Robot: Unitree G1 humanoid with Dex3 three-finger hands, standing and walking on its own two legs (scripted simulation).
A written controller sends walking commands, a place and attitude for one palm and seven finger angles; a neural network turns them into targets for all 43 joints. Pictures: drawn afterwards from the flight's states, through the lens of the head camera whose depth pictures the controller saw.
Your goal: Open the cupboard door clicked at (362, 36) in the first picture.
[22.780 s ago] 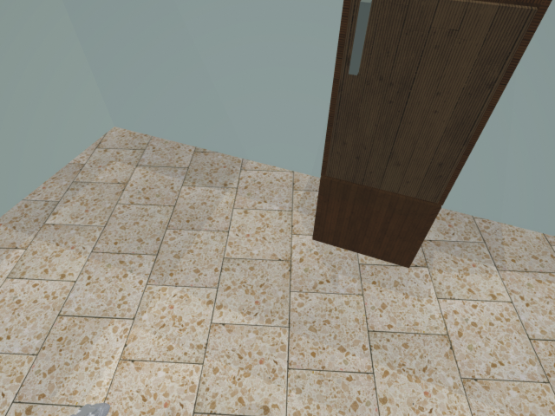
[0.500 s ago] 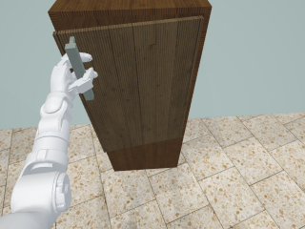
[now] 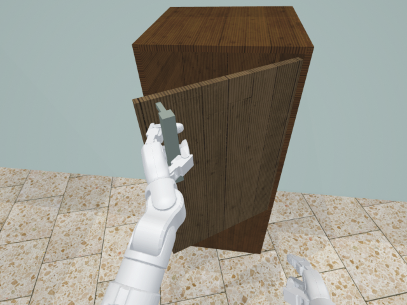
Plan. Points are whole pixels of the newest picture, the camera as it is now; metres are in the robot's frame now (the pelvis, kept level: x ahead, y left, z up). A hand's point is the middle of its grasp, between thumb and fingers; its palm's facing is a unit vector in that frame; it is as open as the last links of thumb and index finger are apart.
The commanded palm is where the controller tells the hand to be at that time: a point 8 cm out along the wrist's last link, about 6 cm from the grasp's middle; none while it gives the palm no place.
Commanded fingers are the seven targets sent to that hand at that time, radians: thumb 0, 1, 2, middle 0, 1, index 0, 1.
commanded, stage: pull the door open along its arc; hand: left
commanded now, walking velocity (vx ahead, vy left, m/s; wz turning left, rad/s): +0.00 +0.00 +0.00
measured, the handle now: (168, 144) +0.38 +0.10 +0.16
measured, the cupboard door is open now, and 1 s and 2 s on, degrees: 34 39 43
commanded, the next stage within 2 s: open thumb and fingers to let go in 0.16 s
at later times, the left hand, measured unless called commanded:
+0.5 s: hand (198, 168) +0.31 +0.03 +0.16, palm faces +0.31 -0.95 +0.00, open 7.1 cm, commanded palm +0.27 +0.07 +0.16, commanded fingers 0.00 -0.01 0.51 -0.34 -1.25 -0.34 -1.25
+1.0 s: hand (195, 165) +0.32 +0.04 +0.16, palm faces +0.26 -0.97 +0.00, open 14.4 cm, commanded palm +0.27 +0.07 +0.16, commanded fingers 0.00 -0.50 0.30 -0.17 -0.40 -0.17 -0.40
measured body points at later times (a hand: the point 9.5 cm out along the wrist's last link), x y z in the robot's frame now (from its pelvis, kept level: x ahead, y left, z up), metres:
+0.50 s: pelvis -0.02 -0.01 +0.00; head -0.05 -0.04 +0.45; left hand +0.29 +0.08 +0.16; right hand +0.17 -0.22 -0.10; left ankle +0.00 +0.13 -0.73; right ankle -0.03 -0.08 -0.73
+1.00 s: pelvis -0.02 +0.02 +0.00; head -0.05 +0.00 +0.45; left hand +0.30 +0.09 +0.16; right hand +0.16 -0.18 -0.10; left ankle +0.00 +0.13 -0.73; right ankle -0.03 -0.08 -0.73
